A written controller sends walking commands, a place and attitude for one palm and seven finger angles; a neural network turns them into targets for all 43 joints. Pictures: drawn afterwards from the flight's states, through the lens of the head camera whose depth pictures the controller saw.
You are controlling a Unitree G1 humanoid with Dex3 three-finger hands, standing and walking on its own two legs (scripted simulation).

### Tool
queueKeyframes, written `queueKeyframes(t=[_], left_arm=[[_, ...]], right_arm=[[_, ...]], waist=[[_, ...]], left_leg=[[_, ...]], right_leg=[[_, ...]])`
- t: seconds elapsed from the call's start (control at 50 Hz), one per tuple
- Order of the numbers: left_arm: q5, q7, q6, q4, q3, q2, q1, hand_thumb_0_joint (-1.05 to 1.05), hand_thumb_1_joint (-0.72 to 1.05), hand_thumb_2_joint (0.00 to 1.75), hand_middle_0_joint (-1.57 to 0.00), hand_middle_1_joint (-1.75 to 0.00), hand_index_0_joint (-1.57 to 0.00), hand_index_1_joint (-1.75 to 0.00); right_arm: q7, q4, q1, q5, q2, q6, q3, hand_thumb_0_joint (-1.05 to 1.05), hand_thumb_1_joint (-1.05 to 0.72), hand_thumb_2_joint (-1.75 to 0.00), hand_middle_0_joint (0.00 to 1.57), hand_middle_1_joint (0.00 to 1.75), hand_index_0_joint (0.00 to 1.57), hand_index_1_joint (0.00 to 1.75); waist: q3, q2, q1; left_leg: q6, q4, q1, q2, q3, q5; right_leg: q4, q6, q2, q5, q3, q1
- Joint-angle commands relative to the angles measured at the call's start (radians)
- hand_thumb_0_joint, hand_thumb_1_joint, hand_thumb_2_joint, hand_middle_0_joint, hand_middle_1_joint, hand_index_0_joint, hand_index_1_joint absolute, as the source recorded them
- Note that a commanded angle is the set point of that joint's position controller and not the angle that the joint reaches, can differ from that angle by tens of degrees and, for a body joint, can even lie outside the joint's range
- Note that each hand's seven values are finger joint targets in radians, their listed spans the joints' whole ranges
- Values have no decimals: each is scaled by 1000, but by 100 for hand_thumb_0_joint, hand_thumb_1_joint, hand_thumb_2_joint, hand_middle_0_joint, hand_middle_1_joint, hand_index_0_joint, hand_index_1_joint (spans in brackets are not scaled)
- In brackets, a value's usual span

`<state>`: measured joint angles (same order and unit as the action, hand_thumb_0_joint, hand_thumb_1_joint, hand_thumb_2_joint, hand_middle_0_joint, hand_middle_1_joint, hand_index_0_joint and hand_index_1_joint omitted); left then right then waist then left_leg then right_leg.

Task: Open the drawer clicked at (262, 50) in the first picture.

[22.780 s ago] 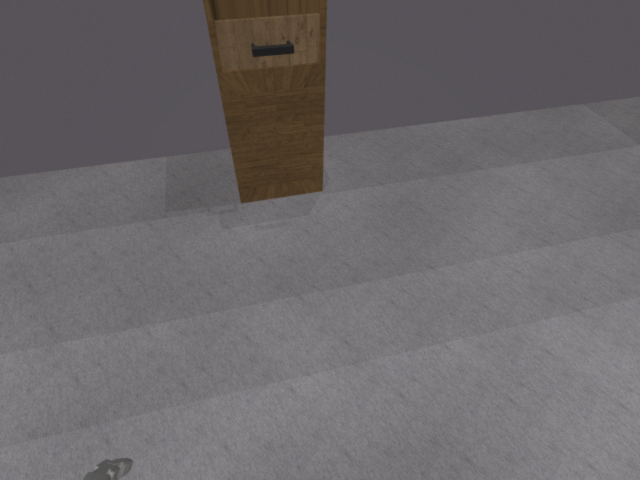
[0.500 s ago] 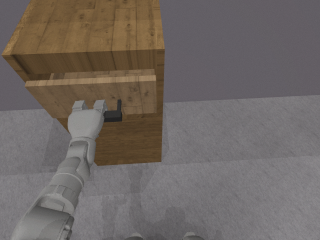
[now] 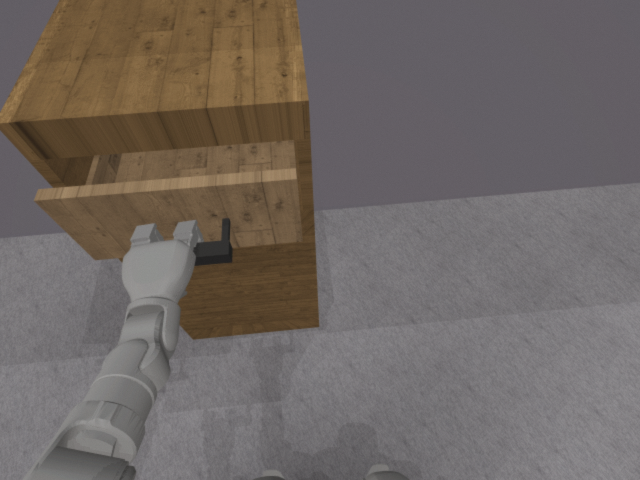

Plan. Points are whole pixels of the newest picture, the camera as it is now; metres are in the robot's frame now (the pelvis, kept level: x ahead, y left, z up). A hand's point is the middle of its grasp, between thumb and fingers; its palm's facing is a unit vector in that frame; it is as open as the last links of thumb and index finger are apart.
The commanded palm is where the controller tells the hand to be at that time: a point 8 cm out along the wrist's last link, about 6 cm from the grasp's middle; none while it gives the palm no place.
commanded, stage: pull the drawer open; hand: left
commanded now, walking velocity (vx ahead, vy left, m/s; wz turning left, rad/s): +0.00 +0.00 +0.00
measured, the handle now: (183, 242) +0.44 +0.20 -0.02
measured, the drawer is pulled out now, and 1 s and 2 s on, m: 0.07 0.29 0.30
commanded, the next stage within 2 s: open the thumb to release the handle in 1.24 s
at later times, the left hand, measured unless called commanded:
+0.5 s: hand (169, 364) +0.27 +0.20 -0.04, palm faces -0.02 -0.10 -0.99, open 5.9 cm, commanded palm +0.23 +0.20 +0.01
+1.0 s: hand (159, 459) +0.17 +0.19 -0.03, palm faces -0.05 -0.13 -0.99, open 6.0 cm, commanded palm +0.12 +0.19 +0.01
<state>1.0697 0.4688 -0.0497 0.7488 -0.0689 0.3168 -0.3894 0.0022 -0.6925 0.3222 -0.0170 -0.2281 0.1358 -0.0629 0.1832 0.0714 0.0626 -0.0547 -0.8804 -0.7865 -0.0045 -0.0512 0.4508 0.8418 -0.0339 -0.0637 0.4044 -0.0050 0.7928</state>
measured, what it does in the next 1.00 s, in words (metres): stands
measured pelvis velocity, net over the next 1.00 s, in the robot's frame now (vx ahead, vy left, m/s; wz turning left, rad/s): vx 0.00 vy -0.02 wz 0.01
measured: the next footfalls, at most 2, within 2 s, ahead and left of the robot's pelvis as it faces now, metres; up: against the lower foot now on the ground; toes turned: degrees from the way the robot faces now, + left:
none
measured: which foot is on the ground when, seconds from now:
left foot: down 0.00-1.00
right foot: down 0.00-1.00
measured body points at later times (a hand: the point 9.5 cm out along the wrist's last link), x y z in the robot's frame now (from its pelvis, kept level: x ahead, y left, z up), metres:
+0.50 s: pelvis +0.00 +0.00 +0.01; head +0.05 -0.02 +0.45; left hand +0.27 +0.20 +0.02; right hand +0.19 -0.24 -0.10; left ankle -0.03 +0.08 -0.69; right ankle -0.01 -0.10 -0.69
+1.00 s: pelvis +0.00 -0.02 -0.01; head +0.05 -0.04 +0.44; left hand +0.17 +0.19 +0.02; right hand +0.21 -0.23 -0.11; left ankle -0.03 +0.08 -0.69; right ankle -0.01 -0.10 -0.69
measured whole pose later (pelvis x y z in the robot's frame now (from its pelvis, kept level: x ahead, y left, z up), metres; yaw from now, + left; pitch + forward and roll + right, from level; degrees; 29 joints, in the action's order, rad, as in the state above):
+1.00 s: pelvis +0.00 -0.02 -0.01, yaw +1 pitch +14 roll +1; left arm 1.11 0.55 -0.03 -0.01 -0.16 0.26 0.52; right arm -0.05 -0.54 0.12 -0.04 -0.22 0.11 -0.01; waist 0.17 0.05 -0.04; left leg -0.03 -0.95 -0.69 -0.01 -0.06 0.50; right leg 0.96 -0.06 -0.06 0.48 0.00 0.72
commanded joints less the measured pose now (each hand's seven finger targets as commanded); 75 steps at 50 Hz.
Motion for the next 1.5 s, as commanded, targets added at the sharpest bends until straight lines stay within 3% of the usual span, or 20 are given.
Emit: queueKeyframes(t=[0.0,0.14,0.28,0.38,0.4,0.46,0.52,0.56,0.62,0.66,0.92,1.04,1.1,1.12,1.22,1.3,1.32,1.34,1.42,1.48], left_arm=[[-9,59,8,-280,21,96,-23,0,90,90,-40,-135,-40,-135],[17,102,-47,-384,6,77,70,0,90,90,-40,-135,-40,-135],[5,97,-75,-455,6,60,265,0,90,90,-40,-135,-40,-135],[14,91,-73,-519,-11,42,365,0,90,90,-40,-135,-40,-135],[15,93,-71,-527,15,65,384,0,90,90,-40,-135,-40,-135],[30,98,-68,-571,-15,40,409,0,90,90,-40,-135,-40,-135],[34,105,-61,-628,-1,51,516,0,90,90,-40,-135,-40,-135],[29,105,-62,-639,-13,36,552,0,90,90,-40,-135,-40,-135],[30,115,-52,-692,18,64,619,0,90,90,-40,-135,-40,-135],[30,118,-53,-720,-17,27,688,0,90,90,-40,-135,-40,-135],[25,132,15,-949,-6,41,1054,0,90,90,-40,-135,-40,-135],[32,126,64,-997,6,50,1156,0,90,90,-40,-135,-40,-135],[39,130,74,-998,41,79,1101,0,90,90,-40,-135,-40,-135],[41,135,78,-1019,45,84,1111,0,90,90,-40,-135,-40,-135],[27,140,65,-999,70,93,1151,0,90,90,-40,-135,-40,-135],[10,136,55,-1006,91,109,1142,0,90,90,-40,-135,-40,-135],[31,149,45,-987,91,136,895,0,90,90,-40,-135,-40,-135],[38,160,48,-969,117,133,911,0,83,87,-40,-134,-40,-134],[20,166,39,-925,127,134,966,0,55,75,-38,-131,-38,-131],[5,160,25,-924,110,126,929,0,34,66,-36,-129,-36,-129]], right_arm=[[5,127,-34,4,-140,-37,-45,0,-90,-90,20,30,20,30],[9,136,-90,1,-135,-44,-41,0,-90,-90,20,30,20,30],[10,180,-160,3,-124,-50,-27,0,-90,-90,20,30,20,30],[7,210,-207,2,-115,-53,-16,0,-90,-90,20,30,20,30],[9,214,-220,3,-116,-53,-14,0,-90,-90,20,30,20,30],[4,227,-235,-1,-108,-56,-8,0,-90,-90,20,30,20,30],[0,246,-257,-4,-100,-57,-3,0,-90,-90,20,30,20,30],[-3,249,-265,-3,-99,-58,0,0,-90,-90,20,30,20,30],[-3,257,-287,-7,-96,-61,6,0,-90,-90,20,30,20,30],[-11,267,-295,-8,-91,-64,7,0,-90,-90,20,30,20,30],[-50,317,-321,-27,-85,-80,18,0,-90,-90,20,30,20,30],[-57,341,-323,-40,-84,-94,23,0,-90,-90,20,30,20,30],[-52,342,-318,-43,-86,-95,22,0,-90,-90,20,30,20,30],[-53,348,-315,-47,-85,-97,22,0,-90,-90,20,30,20,30],[-44,351,-313,-42,-82,-98,29,0,-90,-90,20,30,20,30],[-34,355,-314,-39,-86,-95,31,0,-90,-90,20,30,20,30],[-23,317,-320,-43,-101,-85,26,0,-90,-90,20,30,20,30],[-13,321,-307,-45,-89,-89,20,0,-90,-90,20,30,20,30],[1,314,-305,-36,-89,-93,20,0,-90,-90,20,30,20,30],[12,303,-306,-30,-91,-90,13,0,-90,-90,20,30,20,30]], waist=[[344,-76,-40],[297,-22,-45],[267,-83,-74],[226,-74,-85],[222,-74,-92],[204,-66,-92],[236,-39,-114],[196,-71,-109],[208,-81,-120],[195,-87,-120],[206,-66,-152],[154,-85,-151],[145,-84,-141],[179,-68,-153],[174,-70,-155],[166,-108,-147],[151,-121,-96],[167,-100,-122],[213,-103,-135],[207,-92,-126]], left_leg=[[14,80,262,2,51,-528],[23,101,321,2,54,-509],[23,107,305,-12,49,-479],[26,106,304,-17,48,-454],[27,107,300,-19,50,-453],[27,102,305,-20,52,-434],[32,92,319,-24,51,-461],[31,91,296,-26,53,-432],[31,80,278,-31,51,-411],[31,74,274,-30,55,-412],[30,7,249,-28,65,-435],[29,-31,196,-37,70,-325],[30,-48,173,-43,72,-271],[32,-58,181,-47,69,-276],[32,-67,149,-52,64,-270],[26,-67,114,-54,62,-246],[26,-89,97,-53,65,-203],[26,-81,89,-53,61,-188],[26,-72,95,-58,53,-202],[25,-63,96,-57,49,-189]], right_leg=[[-87,-14,9,-496,5,-286],[-94,-19,7,-425,-6,-255],[-94,-17,11,-455,0,-308],[-93,-17,14,-441,2,-299],[-91,-20,13,-447,9,-304],[-84,-21,13,-418,4,-281],[-70,-23,15,-443,15,-300],[-71,-22,13,-435,11,-291],[-59,-23,18,-467,32,-307],[-51,-23,17,-451,26,-293],[19,-27,19,-457,53,-246],[39,-33,15,-335,65,-155],[39,-37,15,-302,90,-121],[49,-37,19,-306,101,-123],[57,-33,22,-355,98,-148],[45,-27,29,-389,107,-184],[42,-18,41,-361,127,-124],[44,-17,39,-336,111,-154],[40,-16,42,-373,111,-205],[19,-9,49,-380,111,-220]])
